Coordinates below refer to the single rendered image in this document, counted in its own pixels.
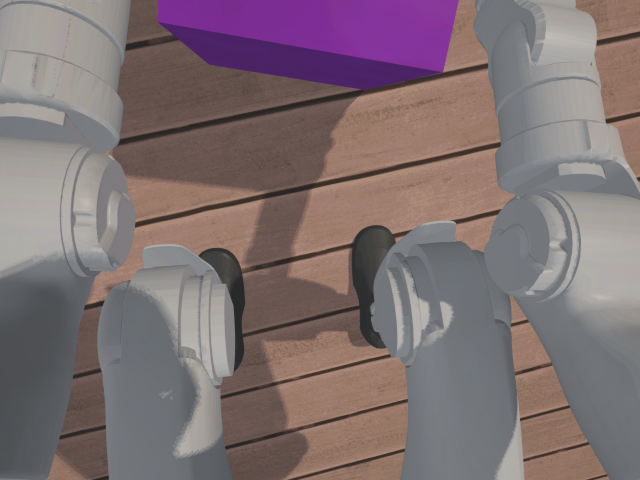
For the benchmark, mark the left robot foot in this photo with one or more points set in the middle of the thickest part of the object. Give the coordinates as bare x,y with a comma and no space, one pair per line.
228,269

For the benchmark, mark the robot left upper arm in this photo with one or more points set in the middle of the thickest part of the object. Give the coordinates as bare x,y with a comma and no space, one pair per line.
65,216

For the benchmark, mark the carton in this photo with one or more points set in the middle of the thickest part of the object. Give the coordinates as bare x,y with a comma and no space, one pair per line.
360,44

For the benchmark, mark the left robot forearm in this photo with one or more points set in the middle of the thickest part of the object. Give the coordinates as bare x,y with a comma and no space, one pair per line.
60,64

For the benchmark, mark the right robot forearm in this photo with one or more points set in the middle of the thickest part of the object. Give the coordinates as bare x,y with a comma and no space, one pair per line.
547,94

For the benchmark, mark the left robot shin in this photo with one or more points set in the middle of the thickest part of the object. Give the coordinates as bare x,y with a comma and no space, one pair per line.
110,321

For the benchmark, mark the robot right upper arm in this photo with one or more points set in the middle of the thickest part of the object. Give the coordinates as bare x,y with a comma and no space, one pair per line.
571,260

